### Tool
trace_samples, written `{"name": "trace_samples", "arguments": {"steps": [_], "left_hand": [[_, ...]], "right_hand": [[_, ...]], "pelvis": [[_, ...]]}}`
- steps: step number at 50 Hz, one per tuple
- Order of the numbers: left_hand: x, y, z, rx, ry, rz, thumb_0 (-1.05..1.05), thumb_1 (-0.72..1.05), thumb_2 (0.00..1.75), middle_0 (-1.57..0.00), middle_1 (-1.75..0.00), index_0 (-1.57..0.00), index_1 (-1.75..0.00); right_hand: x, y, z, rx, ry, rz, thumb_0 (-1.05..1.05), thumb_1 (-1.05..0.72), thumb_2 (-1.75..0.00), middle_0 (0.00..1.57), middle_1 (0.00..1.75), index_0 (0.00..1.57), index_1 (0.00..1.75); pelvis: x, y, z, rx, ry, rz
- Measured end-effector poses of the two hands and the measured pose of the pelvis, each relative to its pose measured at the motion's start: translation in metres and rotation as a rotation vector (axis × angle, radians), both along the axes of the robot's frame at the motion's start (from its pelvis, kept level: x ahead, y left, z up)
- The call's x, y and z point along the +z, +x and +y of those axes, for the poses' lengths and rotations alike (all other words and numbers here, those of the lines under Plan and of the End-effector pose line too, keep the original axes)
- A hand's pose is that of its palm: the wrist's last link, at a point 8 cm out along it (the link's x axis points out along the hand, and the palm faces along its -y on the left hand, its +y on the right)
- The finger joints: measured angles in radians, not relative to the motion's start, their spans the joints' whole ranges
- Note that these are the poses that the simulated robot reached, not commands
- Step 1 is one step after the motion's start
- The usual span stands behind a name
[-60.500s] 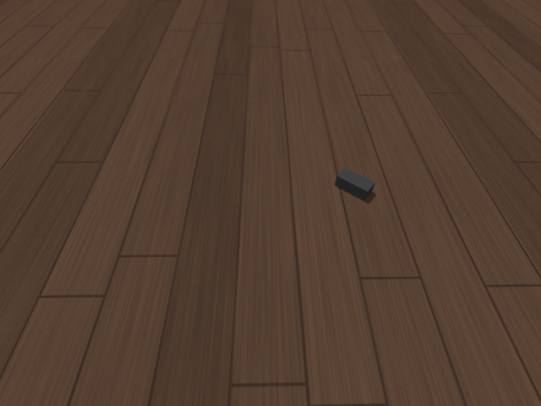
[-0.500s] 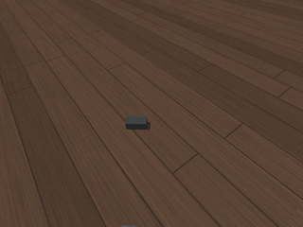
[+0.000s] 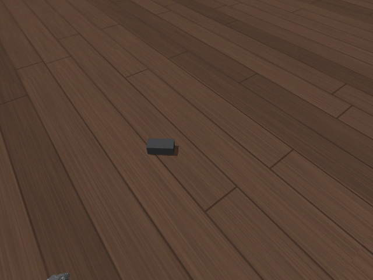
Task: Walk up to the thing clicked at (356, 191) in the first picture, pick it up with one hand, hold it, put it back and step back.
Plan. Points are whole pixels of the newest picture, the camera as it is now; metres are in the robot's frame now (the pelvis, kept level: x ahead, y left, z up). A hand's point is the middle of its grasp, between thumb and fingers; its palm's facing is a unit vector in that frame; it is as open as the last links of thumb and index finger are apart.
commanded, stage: step back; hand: left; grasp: from above
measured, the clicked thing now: (161, 146) +1.03 +0.20 -0.73
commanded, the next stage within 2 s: stand in 0.22 s
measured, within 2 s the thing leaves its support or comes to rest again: neither
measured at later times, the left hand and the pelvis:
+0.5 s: hand out of the picture +0.12 +0.27 -0.14, palm faces +0.01 -0.95 -0.31, open 7.3 cm; pelvis +0.03 +0.02 +0.02, yaw +0 degrees
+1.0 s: hand out of the picture +0.06 +0.26 -0.13, palm faces -0.02 -0.94 -0.35, open 7.3 cm; pelvis +0.00 +0.00 +0.02, yaw +0 degrees
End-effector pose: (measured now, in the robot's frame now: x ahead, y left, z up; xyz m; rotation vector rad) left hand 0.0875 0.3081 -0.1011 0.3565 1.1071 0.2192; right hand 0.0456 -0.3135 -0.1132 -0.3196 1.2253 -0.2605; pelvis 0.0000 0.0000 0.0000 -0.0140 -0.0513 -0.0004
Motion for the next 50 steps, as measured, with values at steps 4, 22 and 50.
{"name": "trace_samples", "arguments": {"steps": [4, 22, 50], "left_hand": [[0.003, 0.010, -0.010, 0.011, -0.021, -0.012, 0.00, 0.91, 0.89, -0.21, -0.30, -0.21, -0.30], [-0.006, 0.027, 0.009, 0.040, -0.074, 0.058, 0.00, 0.91, 0.89, -0.21, -0.30, -0.20, -0.30], [0.006, -0.030, -0.003, 0.037, -0.040, 0.135, 0.00, 0.91, 0.89, -0.21, -0.30, -0.21, -0.30]], "right_hand": [[-0.003, 0.020, 0.005, 0.033, 0.021, -0.003, 0.01, -0.91, -0.90, 0.20, 0.30, 0.20, 0.30], [0.017, 0.074, 0.046, 0.070, 0.034, -0.053, 0.01, -0.91, -0.90, 0.20, 0.30, 0.20, 0.30], [0.011, 0.023, 0.025, 0.043, 0.067, 0.028, 0.01, -0.91, -0.90, 0.20, 0.30, 0.20, 0.30]], "pelvis": [[0.003, 0.009, 0.001, 0.013, 0.017, 0.011], [0.016, 0.029, 0.021, 0.006, 0.017, 0.005], [0.023, 0.002, 0.004, 0.010, 0.019, -0.006]]}}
